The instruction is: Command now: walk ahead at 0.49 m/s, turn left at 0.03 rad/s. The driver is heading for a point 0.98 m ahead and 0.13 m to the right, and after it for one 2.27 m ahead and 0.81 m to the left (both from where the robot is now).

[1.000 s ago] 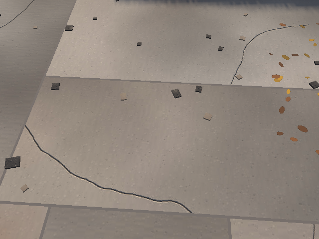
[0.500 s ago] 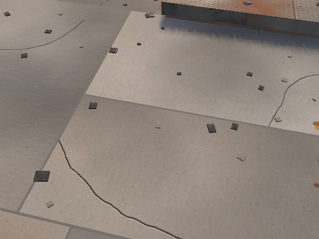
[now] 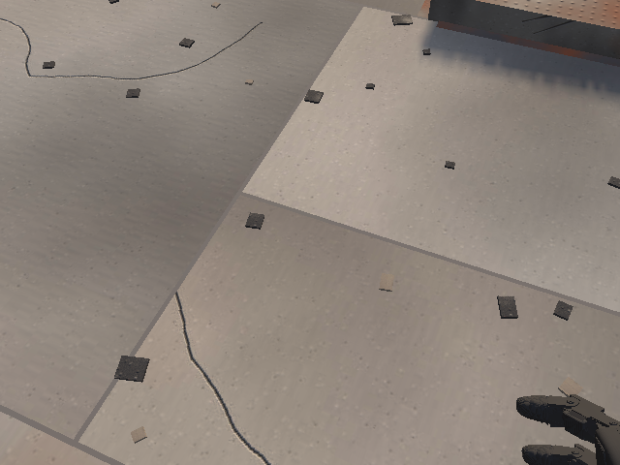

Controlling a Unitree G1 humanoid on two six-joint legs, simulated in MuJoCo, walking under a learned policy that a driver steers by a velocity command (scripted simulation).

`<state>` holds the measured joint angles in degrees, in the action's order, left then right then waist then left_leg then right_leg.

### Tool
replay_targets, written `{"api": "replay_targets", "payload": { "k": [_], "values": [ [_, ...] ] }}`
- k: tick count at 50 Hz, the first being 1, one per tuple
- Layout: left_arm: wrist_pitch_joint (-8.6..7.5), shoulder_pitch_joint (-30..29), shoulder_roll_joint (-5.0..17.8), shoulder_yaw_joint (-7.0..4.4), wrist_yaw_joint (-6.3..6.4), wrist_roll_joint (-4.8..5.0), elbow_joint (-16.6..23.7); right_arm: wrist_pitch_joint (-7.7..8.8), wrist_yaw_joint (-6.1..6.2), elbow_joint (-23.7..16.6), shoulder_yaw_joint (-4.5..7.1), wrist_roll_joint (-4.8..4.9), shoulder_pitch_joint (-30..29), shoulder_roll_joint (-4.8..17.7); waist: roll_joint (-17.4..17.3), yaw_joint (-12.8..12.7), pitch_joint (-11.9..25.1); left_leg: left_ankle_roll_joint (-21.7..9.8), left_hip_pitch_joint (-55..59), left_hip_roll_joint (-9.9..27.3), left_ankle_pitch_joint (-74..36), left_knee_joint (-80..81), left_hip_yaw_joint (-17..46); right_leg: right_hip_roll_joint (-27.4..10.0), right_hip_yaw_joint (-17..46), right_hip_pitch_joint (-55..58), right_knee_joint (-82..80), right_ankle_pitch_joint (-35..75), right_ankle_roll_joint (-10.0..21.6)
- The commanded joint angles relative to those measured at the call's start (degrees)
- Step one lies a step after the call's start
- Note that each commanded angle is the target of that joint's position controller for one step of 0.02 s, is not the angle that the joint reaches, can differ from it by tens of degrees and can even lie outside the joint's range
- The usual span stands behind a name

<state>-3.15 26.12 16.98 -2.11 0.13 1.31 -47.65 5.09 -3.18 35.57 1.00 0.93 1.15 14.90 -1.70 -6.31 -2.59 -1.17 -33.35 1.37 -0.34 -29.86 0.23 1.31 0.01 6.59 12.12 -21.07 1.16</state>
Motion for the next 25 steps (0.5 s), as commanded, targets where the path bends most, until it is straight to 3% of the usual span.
{"api": "replay_targets", "payload": {
  "k": [1,2,3,4,5,6,7,8,9,12,15,18,21,25],
  "values": [
    [0.34,-1.79,11.59,-2.86,0.63,0.01,2.56,0.73,0.3,-2.7,3.47,-0.08,4.62,8.67,7.76,8.44,4.39,-3.81,13.69,-3.12,3.04,1.82,-2.39,-14.24,4.08,-2.18,11.06,53.43,6.53],
    [0.63,-2.08,10.88,-2.43,0.86,-0.37,3.03,0.42,0.97,-0.37,4.68,-0.1,13.21,10.98,7.19,12.75,10.17,-5.69,26.95,-2.42,1.46,2.05,-2.09,-11.8,2.32,-7.05,21.92,54.45,4.91],
    [0.48,-1.08,7.44,-1.04,1.08,-2.25,4.82,-0.18,1.84,1.43,5.71,-0.7,23.59,15.23,-0.8,15.59,19.62,-9.31,45.46,9.76,0.46,-1.14,11.57,-8.29,0.71,-19.95,40.74,33.94,3.26],
    [-0.52,7.26,0.41,0.91,0.4,-1.17,5.27,-0.07,1.24,2.31,5.89,-0.88,23.94,17.44,-16.01,9.76,27.38,-18.22,59.79,21.43,16.01,6.19,39.93,2.19,4.36,-39.67,58.11,-11.1,0.54],
    [-1.48,1.13,7.51,-0.56,-0.01,0.32,4.89,-0.05,1.32,1.99,4.5,-0.18,22.57,11.06,-9.03,12.67,21.84,-15.72,55.52,19.19,22.42,11.07,40.45,-0.74,8.91,-45.74,62.47,-11.32,1.03],
    [-2.09,-5.07,9.41,-1.28,-0.34,1.52,6.88,-0.09,1.57,1.95,3.88,-0.12,18.63,9.55,-6.18,11.98,12.77,-13.7,47.49,17.31,19.03,12.42,31.16,-3.36,6.81,-48.36,61.82,-6.02,1.41],
    [-2.49,-7.93,8.54,-1.0,-0.16,1.0,7.38,-0.07,1.56,1.85,3.68,-0.46,15.41,9.19,-0.68,10.27,8.27,-12.88,39.48,15.15,11.28,13.79,25.54,-5.83,5.32,-46.7,59.35,-1.14,1.07],
    [-2.46,-8.96,8.07,-1.23,-0.13,-0.01,7.43,0.01,1.41,1.79,3.43,-0.96,13.16,8.15,0.19,8.56,5.19,-12.76,33.62,13.03,5.31,15.36,21.14,-7.3,4.8,-45.19,56.52,1.76,0.46],
    [-2.05,-7.45,7.41,-1.23,-0.32,-0.17,7.16,0.29,1.41,1.81,3.22,-1.64,12.05,7.46,-1.67,6.59,5.1,-12.85,29.78,11.9,2.41,16.99,18.77,-8.64,5.26,-41.89,55.41,3.83,0.0],
    [-0.54,-6.49,4.81,-0.7,-0.19,-0.6,6.72,1.38,1.36,3.42,3.42,-0.73,11.44,7.63,-2.16,4.63,3.27,-14.09,23.49,10.78,-0.59,21.19,13.37,-9.68,4.08,-39.95,50.92,5.61,-1.96],
    [-0.48,-13.01,4.09,-0.33,-0.05,-1.32,8.96,1.49,1.95,5.22,3.77,-0.73,12.92,9.16,-1.05,6.05,0.06,-13.79,22.51,9.57,-1.85,23.31,9.26,-10.11,3.5,-43.56,41.46,14.0,-3.38],
    [-1.36,-19.48,2.83,0.23,-0.71,-1.12,10.43,0.97,2.41,6.53,3.87,-0.41,14.97,10.3,-0.64,8.53,-1.05,-11.56,22.98,7.43,-1.56,23.44,5.1,-8.32,1.76,-41.21,28.82,24.18,-2.99],
    [-1.93,-24.9,3.05,0.27,-1.53,-0.53,12.13,0.37,2.49,8.68,4.15,0.13,19.08,11.85,-0.49,10.85,-1.68,-11.05,26.82,9.22,0.52,22.45,5.35,-6.72,1.09,-40.17,22.45,27.37,-2.3],
    [-2.26,-26.96,4.68,-0.33,-2.62,-0.52,13.79,-1.09,2.99,10.75,4.48,0.46,20.87,12.57,-1.38,9.99,-1.42,-9.28,35.6,12.85,-4.05,17.59,6.77,-5.63,1.73,-41.06,17.92,20.56,0.58]
  ]
}}
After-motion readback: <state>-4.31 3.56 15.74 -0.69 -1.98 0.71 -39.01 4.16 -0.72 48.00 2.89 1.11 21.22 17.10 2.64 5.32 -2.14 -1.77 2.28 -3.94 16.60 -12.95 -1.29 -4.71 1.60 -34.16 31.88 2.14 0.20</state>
